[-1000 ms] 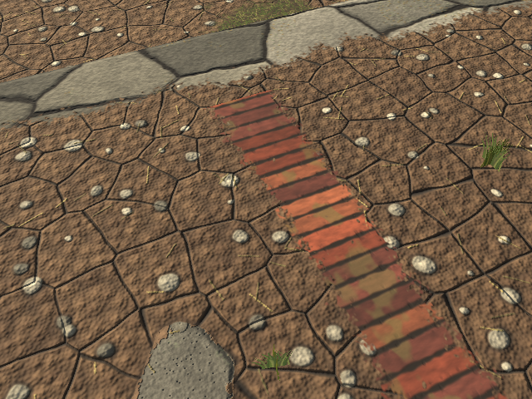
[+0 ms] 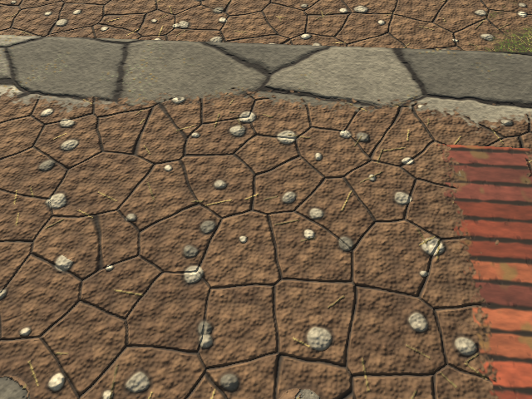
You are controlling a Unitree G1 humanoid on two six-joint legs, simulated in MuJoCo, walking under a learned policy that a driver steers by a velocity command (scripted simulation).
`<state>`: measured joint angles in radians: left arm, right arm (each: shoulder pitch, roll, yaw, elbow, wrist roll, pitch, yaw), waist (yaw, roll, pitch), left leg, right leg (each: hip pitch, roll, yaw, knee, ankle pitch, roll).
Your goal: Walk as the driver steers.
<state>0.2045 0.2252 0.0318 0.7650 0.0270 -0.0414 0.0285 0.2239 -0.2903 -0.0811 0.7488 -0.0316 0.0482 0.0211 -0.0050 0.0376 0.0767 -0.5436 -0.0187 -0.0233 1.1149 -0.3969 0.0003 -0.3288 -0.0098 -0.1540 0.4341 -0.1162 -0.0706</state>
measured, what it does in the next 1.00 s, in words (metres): walks ahead, turning left: left foot, then right foot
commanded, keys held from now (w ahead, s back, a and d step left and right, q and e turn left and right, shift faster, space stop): q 0.16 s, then w+q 0.28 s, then w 0.56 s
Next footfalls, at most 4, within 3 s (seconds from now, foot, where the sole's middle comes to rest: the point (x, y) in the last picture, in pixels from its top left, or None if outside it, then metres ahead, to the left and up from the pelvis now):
0.20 left None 0.06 0.11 -0.77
0.66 right None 0.29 -0.04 -0.77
1.16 left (193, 361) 0.54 0.24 -0.77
1.72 right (238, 253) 0.85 0.14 -0.77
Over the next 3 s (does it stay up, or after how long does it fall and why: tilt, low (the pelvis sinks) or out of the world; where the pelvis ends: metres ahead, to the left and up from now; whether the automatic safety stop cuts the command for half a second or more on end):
stays up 1.14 0.14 0.00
